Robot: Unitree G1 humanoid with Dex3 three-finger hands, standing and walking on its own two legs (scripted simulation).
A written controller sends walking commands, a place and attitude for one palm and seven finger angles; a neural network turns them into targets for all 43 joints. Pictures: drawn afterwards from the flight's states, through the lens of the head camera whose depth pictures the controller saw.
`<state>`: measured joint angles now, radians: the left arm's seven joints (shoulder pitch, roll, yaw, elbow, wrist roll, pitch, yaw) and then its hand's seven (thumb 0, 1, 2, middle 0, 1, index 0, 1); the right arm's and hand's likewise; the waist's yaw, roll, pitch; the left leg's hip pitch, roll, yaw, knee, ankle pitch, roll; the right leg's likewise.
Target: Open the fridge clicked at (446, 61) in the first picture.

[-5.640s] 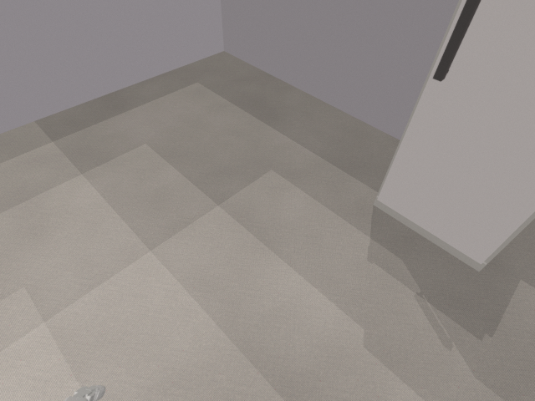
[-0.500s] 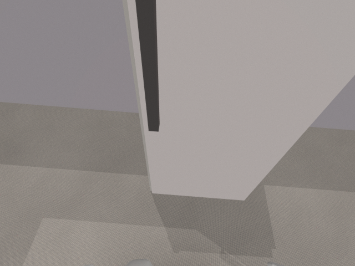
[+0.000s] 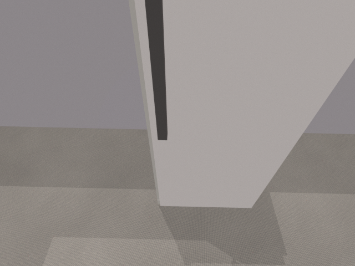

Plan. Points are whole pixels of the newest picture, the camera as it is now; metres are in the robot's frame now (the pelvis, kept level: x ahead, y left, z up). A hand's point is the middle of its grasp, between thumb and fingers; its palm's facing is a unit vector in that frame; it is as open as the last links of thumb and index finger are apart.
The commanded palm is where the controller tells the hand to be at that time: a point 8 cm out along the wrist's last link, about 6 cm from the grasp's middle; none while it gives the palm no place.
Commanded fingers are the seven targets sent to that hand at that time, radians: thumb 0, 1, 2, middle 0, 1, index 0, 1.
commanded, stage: come to a stop and stand still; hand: left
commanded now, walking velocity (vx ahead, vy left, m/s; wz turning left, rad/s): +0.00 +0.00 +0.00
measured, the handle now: (160, 77) +0.50 +0.08 +0.18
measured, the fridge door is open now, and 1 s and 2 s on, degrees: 0 0 0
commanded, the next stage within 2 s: look again from close up in 0.74 s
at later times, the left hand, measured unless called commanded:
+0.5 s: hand out of the picture -0.05 +0.11 -0.18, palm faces +0.05 -0.99 -0.15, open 7.4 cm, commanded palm none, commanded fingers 0.00 0.90 0.90 -0.20 -0.30 -0.20 -0.30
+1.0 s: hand out of the picture -0.02 +0.12 -0.18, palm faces +0.04 -0.98 -0.17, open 7.4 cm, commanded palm none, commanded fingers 0.00 0.90 0.90 -0.20 -0.30 -0.20 -0.30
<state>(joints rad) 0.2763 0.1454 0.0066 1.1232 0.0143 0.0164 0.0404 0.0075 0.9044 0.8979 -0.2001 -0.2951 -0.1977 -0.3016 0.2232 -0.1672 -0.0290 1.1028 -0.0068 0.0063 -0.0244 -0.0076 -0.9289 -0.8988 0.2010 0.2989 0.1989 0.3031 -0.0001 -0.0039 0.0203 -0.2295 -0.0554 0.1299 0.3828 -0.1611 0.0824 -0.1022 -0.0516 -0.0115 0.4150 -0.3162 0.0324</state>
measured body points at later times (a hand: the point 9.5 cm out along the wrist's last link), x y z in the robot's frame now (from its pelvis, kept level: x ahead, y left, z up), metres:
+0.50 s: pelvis -0.01 -0.03 +0.00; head -0.01 -0.03 +0.45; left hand -0.05 +0.17 -0.16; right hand -0.06 -0.23 -0.16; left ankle +0.03 +0.06 -0.74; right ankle -0.06 -0.14 -0.74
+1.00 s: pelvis -0.01 -0.03 -0.01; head +0.00 -0.03 +0.44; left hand -0.02 +0.17 -0.17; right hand +0.01 -0.26 -0.16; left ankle +0.03 +0.06 -0.74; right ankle -0.06 -0.14 -0.74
